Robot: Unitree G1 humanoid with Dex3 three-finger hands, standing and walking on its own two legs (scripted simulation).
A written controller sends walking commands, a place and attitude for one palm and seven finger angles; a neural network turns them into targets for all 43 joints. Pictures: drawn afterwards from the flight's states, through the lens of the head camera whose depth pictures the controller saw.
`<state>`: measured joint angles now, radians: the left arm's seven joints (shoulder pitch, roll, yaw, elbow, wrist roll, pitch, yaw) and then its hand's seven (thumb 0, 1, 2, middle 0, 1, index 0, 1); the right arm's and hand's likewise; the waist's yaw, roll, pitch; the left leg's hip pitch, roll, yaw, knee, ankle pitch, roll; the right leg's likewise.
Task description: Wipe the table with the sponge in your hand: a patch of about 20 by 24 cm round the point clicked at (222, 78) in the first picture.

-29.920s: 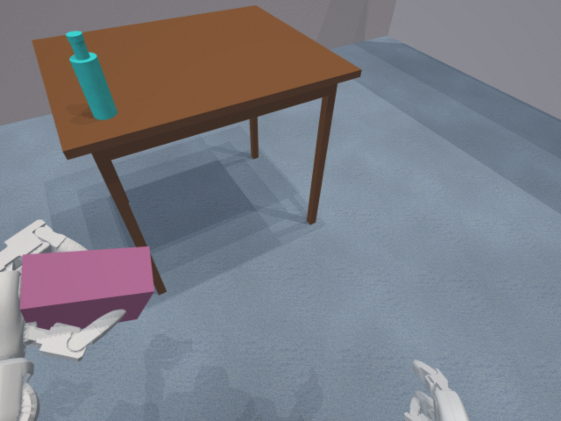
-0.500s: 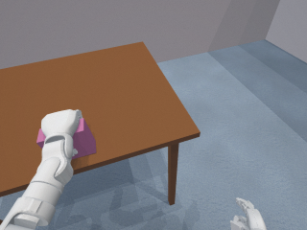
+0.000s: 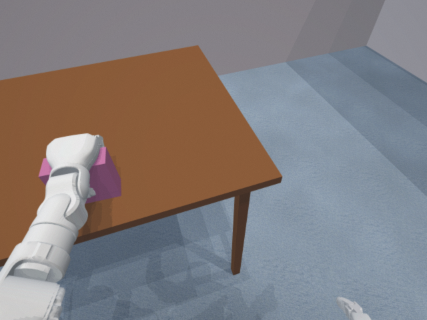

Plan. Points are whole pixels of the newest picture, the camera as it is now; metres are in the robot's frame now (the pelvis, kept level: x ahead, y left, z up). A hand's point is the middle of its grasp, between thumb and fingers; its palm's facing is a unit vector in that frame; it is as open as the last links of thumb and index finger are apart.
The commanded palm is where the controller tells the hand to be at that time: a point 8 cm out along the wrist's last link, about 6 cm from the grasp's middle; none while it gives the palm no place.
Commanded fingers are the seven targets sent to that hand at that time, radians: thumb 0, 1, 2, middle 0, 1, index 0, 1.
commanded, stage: wipe forward along the middle lane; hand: left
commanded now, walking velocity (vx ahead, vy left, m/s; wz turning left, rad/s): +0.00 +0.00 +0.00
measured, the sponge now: (87, 183) +0.36 +0.31 +0.04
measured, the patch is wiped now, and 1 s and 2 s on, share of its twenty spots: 0.85 0.85 0.85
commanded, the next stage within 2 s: slide back across to the first lane in 1.24 s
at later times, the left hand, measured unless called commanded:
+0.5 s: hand (87, 150) +0.42 +0.32 +0.07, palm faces -0.09 +0.04 -1.00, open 9.2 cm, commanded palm +0.41 +0.32 +0.11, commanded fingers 0.00 0.10 1.30 -1.20 -1.60 -1.20 -1.60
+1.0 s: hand (88, 135) +0.47 +0.34 +0.07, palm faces -0.11 +0.03 -0.99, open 9.2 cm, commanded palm +0.46 +0.34 +0.11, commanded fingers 0.00 0.10 1.30 -1.20 -1.60 -1.20 -1.60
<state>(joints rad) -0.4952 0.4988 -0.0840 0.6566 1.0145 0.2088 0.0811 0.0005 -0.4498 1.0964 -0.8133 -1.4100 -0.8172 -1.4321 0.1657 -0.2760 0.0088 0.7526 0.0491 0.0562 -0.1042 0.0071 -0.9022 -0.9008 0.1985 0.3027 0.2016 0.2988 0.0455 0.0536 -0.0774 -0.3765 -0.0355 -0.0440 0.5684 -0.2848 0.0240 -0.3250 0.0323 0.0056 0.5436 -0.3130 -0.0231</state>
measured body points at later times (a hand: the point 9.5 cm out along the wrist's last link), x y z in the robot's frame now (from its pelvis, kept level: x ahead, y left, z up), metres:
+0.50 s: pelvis -0.01 +0.01 -0.01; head +0.04 +0.01 +0.44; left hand +0.42 +0.32 +0.13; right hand +0.06 -0.27 -0.14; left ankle +0.00 +0.11 -0.73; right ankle -0.03 -0.11 -0.73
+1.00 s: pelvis +0.00 +0.02 -0.01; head +0.08 +0.02 +0.43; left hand +0.47 +0.34 +0.13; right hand +0.02 -0.26 -0.14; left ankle +0.00 +0.11 -0.73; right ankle -0.03 -0.11 -0.73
